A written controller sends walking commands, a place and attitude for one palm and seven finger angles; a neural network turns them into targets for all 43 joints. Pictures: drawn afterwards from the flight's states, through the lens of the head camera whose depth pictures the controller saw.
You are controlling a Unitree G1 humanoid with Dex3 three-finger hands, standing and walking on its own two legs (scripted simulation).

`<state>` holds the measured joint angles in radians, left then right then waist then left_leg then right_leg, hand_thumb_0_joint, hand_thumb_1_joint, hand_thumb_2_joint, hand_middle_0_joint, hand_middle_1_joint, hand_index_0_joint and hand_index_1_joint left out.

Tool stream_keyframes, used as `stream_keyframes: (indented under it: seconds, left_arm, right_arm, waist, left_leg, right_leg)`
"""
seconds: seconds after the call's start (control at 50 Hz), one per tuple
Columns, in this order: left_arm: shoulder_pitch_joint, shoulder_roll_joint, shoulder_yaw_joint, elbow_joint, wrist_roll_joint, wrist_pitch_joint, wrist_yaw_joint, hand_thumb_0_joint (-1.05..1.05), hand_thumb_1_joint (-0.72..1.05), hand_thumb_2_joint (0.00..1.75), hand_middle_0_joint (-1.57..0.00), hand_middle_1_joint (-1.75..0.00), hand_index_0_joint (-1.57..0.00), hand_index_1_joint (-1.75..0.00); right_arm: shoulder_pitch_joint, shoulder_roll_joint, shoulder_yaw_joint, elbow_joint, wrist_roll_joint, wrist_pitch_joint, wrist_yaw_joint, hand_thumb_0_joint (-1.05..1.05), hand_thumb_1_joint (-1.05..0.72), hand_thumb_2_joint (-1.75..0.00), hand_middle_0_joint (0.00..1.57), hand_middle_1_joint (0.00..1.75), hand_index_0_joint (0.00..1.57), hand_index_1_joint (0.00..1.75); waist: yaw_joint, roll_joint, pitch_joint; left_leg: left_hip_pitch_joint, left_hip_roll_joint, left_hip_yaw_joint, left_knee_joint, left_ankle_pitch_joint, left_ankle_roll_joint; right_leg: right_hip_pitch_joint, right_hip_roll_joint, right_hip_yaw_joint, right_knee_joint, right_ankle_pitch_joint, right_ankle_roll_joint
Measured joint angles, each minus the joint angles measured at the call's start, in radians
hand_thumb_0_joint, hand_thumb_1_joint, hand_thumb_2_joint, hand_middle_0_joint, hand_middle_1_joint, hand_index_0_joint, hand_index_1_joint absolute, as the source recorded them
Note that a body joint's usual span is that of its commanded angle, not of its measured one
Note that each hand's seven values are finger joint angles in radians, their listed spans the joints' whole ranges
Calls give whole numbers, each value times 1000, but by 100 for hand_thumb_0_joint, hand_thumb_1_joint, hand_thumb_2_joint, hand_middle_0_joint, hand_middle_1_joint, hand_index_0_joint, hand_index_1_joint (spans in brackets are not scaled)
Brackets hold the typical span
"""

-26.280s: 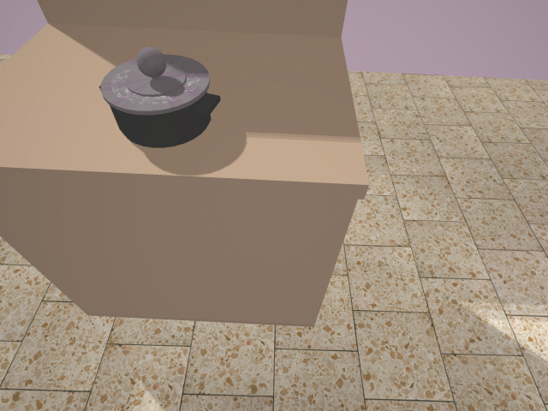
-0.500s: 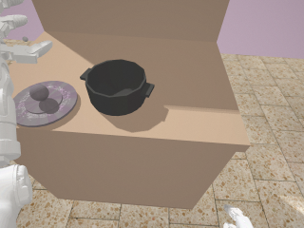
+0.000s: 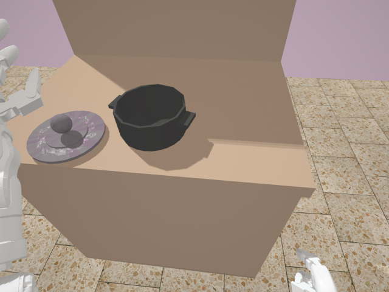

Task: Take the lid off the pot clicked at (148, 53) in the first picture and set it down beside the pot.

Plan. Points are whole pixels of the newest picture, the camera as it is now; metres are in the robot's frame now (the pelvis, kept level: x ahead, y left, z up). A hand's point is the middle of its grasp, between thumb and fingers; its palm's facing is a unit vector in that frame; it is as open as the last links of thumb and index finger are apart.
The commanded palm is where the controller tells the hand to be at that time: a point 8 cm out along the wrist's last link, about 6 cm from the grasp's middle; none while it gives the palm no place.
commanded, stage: draw the hand back to the body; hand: left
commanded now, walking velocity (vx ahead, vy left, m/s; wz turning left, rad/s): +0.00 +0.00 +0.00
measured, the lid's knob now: (61, 123) +0.46 +0.39 +0.09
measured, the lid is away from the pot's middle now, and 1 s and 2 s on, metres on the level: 0.23 0.23 0.23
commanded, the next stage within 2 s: step back with the hand held close in 1.00 s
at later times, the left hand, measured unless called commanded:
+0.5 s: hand (7, 136) +0.24 +0.27 +0.27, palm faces +0.48 -0.84 -0.23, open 7.4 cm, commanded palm +0.17 +0.30 +0.27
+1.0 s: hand out of the picture +0.15 +0.27 +0.26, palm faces +0.48 -0.83 -0.29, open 7.4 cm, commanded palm +0.10 +0.31 +0.26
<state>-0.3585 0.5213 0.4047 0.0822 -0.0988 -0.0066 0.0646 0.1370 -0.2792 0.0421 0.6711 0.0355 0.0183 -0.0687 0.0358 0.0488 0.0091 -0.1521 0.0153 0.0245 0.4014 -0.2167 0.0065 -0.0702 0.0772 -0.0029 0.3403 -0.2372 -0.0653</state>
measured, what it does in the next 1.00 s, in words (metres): stands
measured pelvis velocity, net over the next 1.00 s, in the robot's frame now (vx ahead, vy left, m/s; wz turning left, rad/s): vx -0.03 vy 0.03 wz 0.02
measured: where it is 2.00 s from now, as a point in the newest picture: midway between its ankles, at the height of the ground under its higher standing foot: outside the picture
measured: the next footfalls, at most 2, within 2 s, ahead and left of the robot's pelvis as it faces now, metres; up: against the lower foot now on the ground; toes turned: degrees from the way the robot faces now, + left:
none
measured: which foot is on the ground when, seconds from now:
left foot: down 0.00-1.00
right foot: down 0.00-1.00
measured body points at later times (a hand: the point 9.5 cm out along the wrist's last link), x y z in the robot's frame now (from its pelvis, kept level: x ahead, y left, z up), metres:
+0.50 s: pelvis -0.01 +0.01 +0.00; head -0.03 -0.01 +0.45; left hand +0.20 +0.31 +0.28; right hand +0.20 -0.21 -0.08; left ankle +0.00 +0.12 -0.74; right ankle -0.03 -0.08 -0.74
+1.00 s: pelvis -0.03 +0.03 +0.00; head -0.06 +0.03 +0.45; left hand +0.12 +0.31 +0.28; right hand +0.19 -0.17 -0.07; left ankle +0.00 +0.12 -0.74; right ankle -0.03 -0.08 -0.74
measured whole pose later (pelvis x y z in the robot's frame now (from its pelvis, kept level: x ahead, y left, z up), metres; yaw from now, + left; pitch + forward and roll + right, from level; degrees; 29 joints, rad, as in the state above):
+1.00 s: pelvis -0.03 +0.03 +0.00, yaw +1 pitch -8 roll -1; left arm 0.27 0.40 0.40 -0.61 -0.12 -0.10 0.06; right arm 0.11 -0.21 0.05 0.69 -0.02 -0.07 -0.06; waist 0.09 0.04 0.03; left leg -0.08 -0.01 0.02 0.40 -0.19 0.04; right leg 0.03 0.05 -0.01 0.30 -0.20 -0.03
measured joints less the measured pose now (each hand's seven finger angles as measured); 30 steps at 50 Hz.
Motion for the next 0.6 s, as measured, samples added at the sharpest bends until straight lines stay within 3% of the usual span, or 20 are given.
stream_keyframes:
  seconds: [0.28,0.6]
  left_arm:
    - [177,-66,7,-218,-24,-23,2,1,82,89,-22,-33,-23,-34]
    - [415,-114,-8,-479,-30,-66,-9,1,89,90,-20,-30,-21,-31]
  right_arm:
    - [-31,29,10,5,-18,-37,-6,1,-90,-90,21,30,20,30]
    - [-24,42,4,14,-37,-63,-5,1,-90,-90,21,30,20,30]
  waist:
    - [30,6,23]
    - [37,3,21]
  left_leg:
    - [40,2,-5,-20,19,-2]
    - [75,-11,5,-31,26,14]
  right_leg:
    - [44,2,-4,-26,21,-2]
    - [80,-12,4,-42,32,15]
